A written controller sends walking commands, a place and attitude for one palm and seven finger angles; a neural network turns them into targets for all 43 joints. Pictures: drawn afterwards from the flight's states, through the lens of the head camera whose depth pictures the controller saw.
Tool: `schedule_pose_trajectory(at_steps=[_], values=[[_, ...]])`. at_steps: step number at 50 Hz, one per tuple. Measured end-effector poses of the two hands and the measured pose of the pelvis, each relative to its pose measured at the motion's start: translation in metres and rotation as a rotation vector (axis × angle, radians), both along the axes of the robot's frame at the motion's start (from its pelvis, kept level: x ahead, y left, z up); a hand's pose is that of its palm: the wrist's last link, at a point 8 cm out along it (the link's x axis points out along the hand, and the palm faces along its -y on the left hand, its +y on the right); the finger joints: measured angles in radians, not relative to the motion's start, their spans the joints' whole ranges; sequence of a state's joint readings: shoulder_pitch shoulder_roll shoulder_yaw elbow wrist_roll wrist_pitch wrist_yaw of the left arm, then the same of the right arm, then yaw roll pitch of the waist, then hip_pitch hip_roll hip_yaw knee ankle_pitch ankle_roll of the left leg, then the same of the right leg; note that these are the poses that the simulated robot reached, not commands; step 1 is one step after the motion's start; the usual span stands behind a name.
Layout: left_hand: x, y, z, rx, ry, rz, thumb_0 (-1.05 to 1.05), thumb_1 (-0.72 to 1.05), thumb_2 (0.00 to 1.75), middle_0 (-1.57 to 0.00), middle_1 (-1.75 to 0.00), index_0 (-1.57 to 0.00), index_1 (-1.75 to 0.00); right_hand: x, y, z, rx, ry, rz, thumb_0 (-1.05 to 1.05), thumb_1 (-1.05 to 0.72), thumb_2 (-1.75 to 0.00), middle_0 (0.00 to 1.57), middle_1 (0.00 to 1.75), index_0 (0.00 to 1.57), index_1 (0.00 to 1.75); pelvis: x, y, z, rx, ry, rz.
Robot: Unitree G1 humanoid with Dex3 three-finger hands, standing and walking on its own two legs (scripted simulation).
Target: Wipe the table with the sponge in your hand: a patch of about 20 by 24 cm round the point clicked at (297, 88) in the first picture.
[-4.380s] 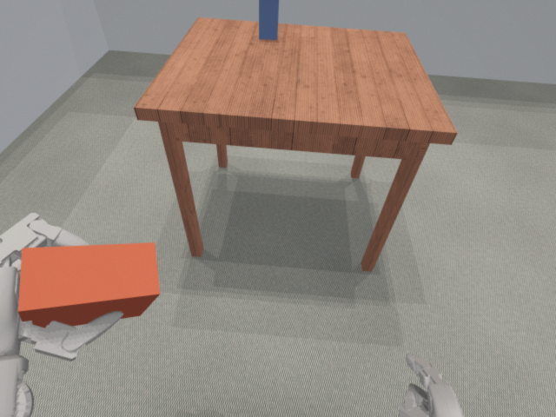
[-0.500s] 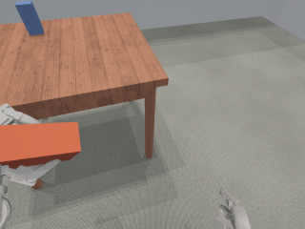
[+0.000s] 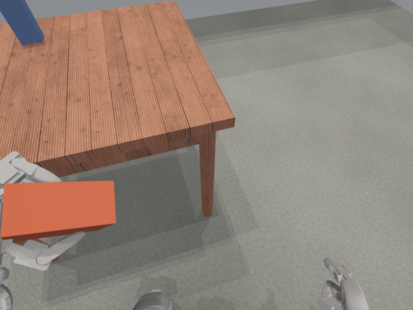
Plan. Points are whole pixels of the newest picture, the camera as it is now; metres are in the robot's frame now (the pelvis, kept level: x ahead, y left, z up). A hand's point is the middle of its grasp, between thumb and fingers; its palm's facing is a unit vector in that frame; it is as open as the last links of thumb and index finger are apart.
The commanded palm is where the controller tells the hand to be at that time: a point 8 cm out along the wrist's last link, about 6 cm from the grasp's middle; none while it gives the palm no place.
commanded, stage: take the last steps up to it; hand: left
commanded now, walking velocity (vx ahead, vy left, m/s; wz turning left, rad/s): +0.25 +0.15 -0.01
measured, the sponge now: (75, 210) +0.23 +0.20 +0.14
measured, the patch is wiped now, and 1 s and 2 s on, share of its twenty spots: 0.00 0.00 0.00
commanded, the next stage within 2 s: come to a stop and stand still in 0.42 s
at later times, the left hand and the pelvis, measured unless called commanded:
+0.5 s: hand (51, 142) +0.33 +0.26 +0.17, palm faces +0.37 -0.79 -0.49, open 10.1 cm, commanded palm +0.27 +0.31 +0.17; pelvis +0.11 +0.03 -0.01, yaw -1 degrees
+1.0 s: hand (38, 123) +0.36 +0.28 +0.18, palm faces +0.33 -0.85 -0.42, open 10.1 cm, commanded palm +0.30 +0.33 +0.17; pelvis +0.13 +0.06 +0.00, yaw -3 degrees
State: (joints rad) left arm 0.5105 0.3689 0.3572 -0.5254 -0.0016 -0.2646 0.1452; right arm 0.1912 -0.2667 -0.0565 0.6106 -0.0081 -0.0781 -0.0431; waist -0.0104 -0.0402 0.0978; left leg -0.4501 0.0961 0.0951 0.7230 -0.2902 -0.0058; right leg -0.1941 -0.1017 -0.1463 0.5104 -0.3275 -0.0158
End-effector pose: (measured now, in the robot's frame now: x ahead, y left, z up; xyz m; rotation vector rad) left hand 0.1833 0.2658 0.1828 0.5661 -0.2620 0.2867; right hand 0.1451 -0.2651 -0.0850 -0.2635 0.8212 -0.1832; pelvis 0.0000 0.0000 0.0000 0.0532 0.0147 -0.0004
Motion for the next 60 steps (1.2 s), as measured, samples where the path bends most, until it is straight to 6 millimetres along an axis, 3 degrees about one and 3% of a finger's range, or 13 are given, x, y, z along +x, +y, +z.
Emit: schedule_pose_trajectory(at_steps=[5, 11, 17, 20, 23, 33, 37, 40, 45, 50, 54, 60], values=[[0.029, 0.023, 0.005, 0.022, -0.107, -0.046, 0.00, -0.48, 1.00, -0.73, -1.36, -0.74, -1.35, 0.032, 0.019, 0.002, -0.038, -0.070, -0.045, 0.01, -0.91, -0.89, 0.20, 0.30, 0.20, 0.30, 0.031, 0.027, -0.015, -0.014, -0.016, -0.025], [0.068, 0.053, 0.000, -0.005, -0.107, 0.012, 0.00, -0.48, 1.00, -0.73, -1.36, -0.74, -1.35, 0.060, 0.070, -0.002, 0.084, -0.102, -0.042, 0.01, -0.91, -0.89, 0.20, 0.30, 0.20, 0.30, 0.053, 0.036, -0.012, -0.035, -0.012, -0.032], [0.081, 0.036, -0.001, -0.018, -0.048, 0.010, 0.00, -0.48, 1.00, -0.73, -1.36, -0.74, -1.35, 0.077, 0.100, -0.019, 0.184, -0.074, 0.015, 0.01, -0.90, -0.89, 0.21, 0.30, 0.21, 0.30, 0.077, 0.034, -0.012, -0.032, -0.001, -0.034], [0.087, 0.024, 0.001, 0.023, -0.039, 0.000, 0.00, -0.48, 1.00, -0.73, -1.36, -0.74, -1.35, 0.086, 0.099, -0.036, 0.199, -0.040, 0.036, 0.01, -0.90, -0.89, 0.21, 0.30, 0.21, 0.30, 0.089, 0.030, -0.018, -0.036, -0.008, -0.024], [0.098, 0.024, 0.003, 0.014, -0.033, 0.009, 0.00, -0.48, 1.00, -0.73, -1.36, -0.74, -1.35, 0.095, 0.090, -0.042, 0.185, 0.020, 0.042, 0.01, -0.90, -0.89, 0.21, 0.30, 0.21, 0.30, 0.100, 0.030, -0.015, -0.019, -0.009, -0.015], [0.139, 0.054, -0.008, -0.014, 0.043, 0.031, 0.00, -0.48, 1.00, -0.73, -1.36, -0.74, -1.35, 0.131, 0.061, -0.005, 0.034, -0.004, -0.015, 0.02, -0.90, -0.89, 0.20, 0.30, 0.20, 0.30, 0.131, 0.051, 0.001, -0.001, -0.001, -0.026], [0.151, 0.064, -0.011, -0.043, -0.025, -0.034, 0.00, -0.48, 1.00, -0.73, -1.36, -0.74, -1.35, 0.150, 0.068, 0.005, -0.040, -0.064, -0.042, 0.01, -0.90, -0.89, 0.20, 0.30, 0.20, 0.30, 0.143, 0.070, -0.012, -0.041, -0.021, -0.039], [0.158, 0.073, -0.009, -0.037, -0.083, -0.060, 0.00, -0.48, 1.00, -0.73, -1.36, -0.74, -1.35, 0.158, 0.085, 0.012, -0.021, -0.084, -0.039, 0.01, -0.91, -0.89, 0.20, 0.30, 0.20, 0.30, 0.144, 0.072, -0.012, -0.031, -0.030, -0.050], [0.156, 0.080, 0.004, -0.049, -0.108, -0.038, 0.00, -0.48, 1.00, -0.73, -1.36, -0.74, -1.35, 0.159, 0.117, 0.021, 0.060, -0.113, 0.045, 0.01, -0.90, -0.89, 0.20, 0.30, 0.20, 0.30, 0.137, 0.068, -0.003, -0.073, -0.023, -0.049], [0.136, 0.061, 0.010, -0.056, -0.072, -0.050, 0.00, -0.48, 1.00, -0.73, -1.36, -0.74, -1.35, 0.148, 0.127, 0.016, 0.137, -0.131, 0.080, 0.01, -0.90, -0.89, 0.21, 0.30, 0.21, 0.30, 0.127, 0.059, -0.002, -0.083, -0.015, -0.059], [0.120, 0.042, 0.003, -0.027, -0.016, -0.027, 0.00, -0.48, 1.00, -0.73, -1.36, -0.74, -1.35, 0.133, 0.115, -0.001, 0.176, -0.124, 0.077, 0.01, -0.90, -0.89, 0.21, 0.30, 0.21, 0.30, 0.114, 0.042, -0.009, -0.055, -0.020, -0.061], [0.101, 0.019, -0.006, -0.067, 0.058, 0.029, 0.00, -0.48, 1.00, -0.73, -1.36, -0.74, -1.35, 0.097, 0.072, -0.018, 0.159, -0.041, 0.022, 0.01, -0.90, -0.89, 0.21, 0.30, 0.21, 0.30, 0.100, 0.021, -0.006, -0.032, -0.032, -0.055]])
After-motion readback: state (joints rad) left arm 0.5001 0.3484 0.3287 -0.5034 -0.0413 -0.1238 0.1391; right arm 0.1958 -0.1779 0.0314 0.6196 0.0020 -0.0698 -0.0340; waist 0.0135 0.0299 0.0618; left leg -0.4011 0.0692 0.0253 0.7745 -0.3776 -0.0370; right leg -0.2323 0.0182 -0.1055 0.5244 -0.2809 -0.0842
